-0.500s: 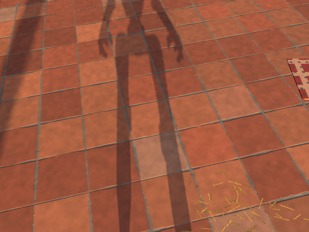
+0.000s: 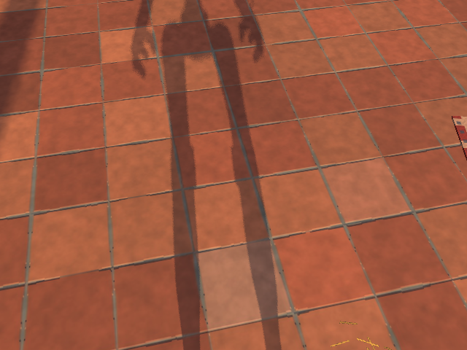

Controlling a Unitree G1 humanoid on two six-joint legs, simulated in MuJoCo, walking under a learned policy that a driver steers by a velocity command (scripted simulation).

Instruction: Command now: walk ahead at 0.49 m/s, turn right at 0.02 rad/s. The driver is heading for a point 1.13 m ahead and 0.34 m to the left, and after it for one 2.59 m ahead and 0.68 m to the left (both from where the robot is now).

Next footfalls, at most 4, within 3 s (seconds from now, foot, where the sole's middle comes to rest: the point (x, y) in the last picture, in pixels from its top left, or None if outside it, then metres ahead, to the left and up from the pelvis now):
0.38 right None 0.41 -0.15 -0.77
0.92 left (203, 273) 0.68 0.11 -0.77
1.42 right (227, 184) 1.02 0.04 -0.77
1.92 left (117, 177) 1.04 0.43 -0.77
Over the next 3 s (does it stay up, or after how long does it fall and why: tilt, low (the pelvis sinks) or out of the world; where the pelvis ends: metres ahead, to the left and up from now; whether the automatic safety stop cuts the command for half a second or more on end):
stays up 1.10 0.34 0.01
